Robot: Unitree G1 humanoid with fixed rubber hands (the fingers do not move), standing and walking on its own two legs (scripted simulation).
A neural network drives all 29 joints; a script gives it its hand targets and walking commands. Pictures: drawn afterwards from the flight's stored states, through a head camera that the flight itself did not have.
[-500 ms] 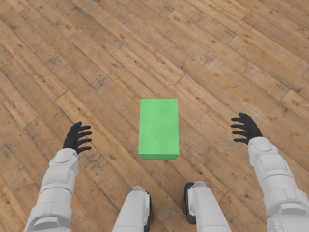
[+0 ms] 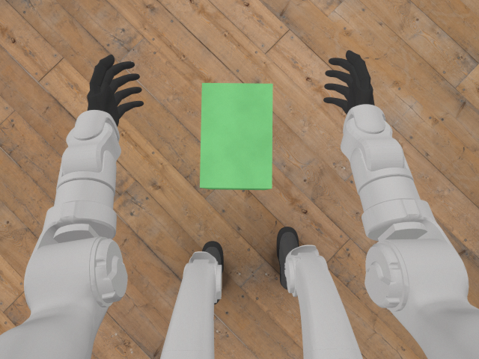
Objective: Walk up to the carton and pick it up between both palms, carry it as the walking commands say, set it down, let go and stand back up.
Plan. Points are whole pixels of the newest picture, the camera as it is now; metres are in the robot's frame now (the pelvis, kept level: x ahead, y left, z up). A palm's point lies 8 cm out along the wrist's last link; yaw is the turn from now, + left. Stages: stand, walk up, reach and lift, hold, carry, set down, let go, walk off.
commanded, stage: reach and lift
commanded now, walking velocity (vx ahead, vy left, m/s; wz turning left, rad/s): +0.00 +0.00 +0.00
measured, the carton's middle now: (237, 143) +0.50 +0.03 -0.55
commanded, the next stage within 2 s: none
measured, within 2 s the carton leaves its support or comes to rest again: neither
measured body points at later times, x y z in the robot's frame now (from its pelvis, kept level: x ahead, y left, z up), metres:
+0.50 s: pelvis +0.01 +0.00 -0.05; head +0.34 +0.01 +0.26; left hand +0.51 +0.20 -0.20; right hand +0.50 -0.15 -0.21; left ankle +0.05 +0.13 -0.63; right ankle +0.08 -0.14 -0.63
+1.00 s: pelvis -0.05 +0.00 -0.19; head +0.33 +0.01 +0.03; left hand +0.52 +0.20 -0.36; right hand +0.52 -0.14 -0.37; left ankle +0.05 +0.13 -0.63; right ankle +0.08 -0.14 -0.63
